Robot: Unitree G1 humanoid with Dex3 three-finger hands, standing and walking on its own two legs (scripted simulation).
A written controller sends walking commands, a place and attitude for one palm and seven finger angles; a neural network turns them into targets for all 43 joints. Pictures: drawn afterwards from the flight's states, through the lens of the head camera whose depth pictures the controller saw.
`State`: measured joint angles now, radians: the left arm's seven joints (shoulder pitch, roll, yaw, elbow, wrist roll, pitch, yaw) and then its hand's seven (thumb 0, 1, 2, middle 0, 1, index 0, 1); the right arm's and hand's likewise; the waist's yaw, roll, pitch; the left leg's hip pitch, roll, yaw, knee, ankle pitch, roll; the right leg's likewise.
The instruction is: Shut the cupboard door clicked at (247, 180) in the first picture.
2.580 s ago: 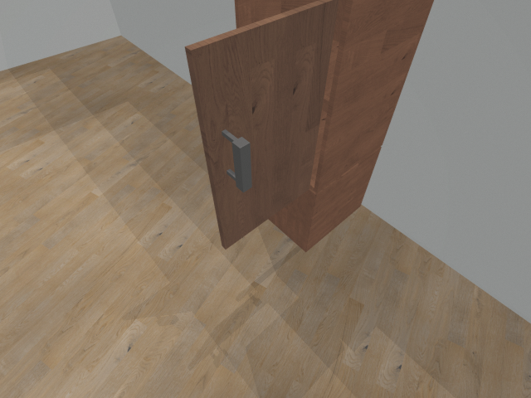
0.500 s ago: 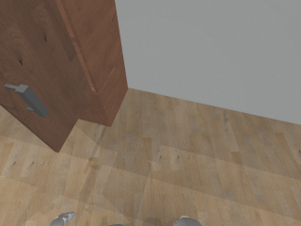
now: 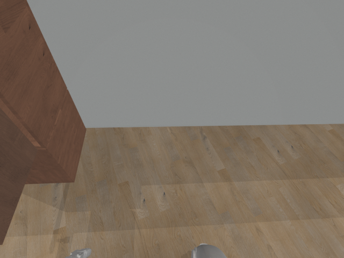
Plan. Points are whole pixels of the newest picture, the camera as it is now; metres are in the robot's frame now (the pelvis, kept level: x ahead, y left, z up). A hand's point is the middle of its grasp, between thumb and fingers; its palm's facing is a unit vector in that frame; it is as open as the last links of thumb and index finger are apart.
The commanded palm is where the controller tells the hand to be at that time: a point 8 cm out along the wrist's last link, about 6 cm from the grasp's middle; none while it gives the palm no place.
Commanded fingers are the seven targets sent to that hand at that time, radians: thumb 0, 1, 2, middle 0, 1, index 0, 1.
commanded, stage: walk to a spot facing it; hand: left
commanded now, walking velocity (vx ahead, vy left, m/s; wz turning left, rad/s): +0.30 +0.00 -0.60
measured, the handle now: out of the picture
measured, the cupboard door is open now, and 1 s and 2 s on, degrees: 90 90 90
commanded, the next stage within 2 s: turn to face it in 1.06 s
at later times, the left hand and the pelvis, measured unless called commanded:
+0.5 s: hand (143, 208) +0.27 +0.09 -0.17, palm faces -0.22 -0.95 -0.21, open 7.3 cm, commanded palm none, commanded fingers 0.00 0.90 0.90 -0.20 -0.30 -0.20 -0.30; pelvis +0.18 -0.09 +0.00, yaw -15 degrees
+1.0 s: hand (190, 126) +0.59 -0.05 -0.17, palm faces -0.45 -0.87 -0.22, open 7.4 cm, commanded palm none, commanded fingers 0.00 0.90 0.90 -0.20 -0.30 -0.20 -0.30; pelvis +0.40 -0.18 -0.02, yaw -26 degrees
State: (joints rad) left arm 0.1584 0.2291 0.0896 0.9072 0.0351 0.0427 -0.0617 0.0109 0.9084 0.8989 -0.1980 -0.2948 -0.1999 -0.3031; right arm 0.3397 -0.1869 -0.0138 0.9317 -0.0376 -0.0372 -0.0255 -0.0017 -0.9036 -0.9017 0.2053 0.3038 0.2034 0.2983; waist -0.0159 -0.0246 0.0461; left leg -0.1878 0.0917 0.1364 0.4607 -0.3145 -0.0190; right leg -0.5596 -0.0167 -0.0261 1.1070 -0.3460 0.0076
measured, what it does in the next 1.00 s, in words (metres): walks ahead, turning right: right foot, then left foot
